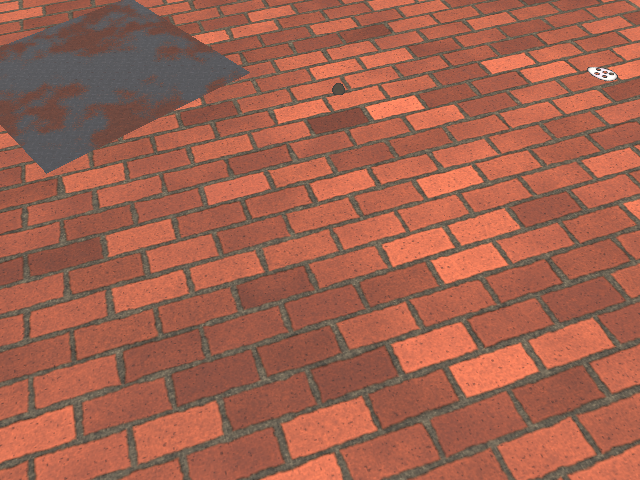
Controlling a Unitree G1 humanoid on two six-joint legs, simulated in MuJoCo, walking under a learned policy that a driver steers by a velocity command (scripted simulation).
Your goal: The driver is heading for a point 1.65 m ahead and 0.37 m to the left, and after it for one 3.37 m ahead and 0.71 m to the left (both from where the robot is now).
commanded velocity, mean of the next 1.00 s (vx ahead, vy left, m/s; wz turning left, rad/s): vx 0.00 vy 0.00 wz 0.00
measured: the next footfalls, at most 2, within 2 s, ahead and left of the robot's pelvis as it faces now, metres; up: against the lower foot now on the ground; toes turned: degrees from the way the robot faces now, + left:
left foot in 1.48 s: +0.14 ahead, +0.15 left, +0.00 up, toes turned +4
right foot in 1.98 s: +0.51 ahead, -0.06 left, +0.00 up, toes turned -2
